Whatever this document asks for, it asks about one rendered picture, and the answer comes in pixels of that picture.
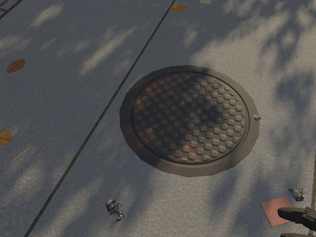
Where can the right robot hand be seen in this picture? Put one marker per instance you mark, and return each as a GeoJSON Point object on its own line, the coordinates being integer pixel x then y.
{"type": "Point", "coordinates": [305, 216]}

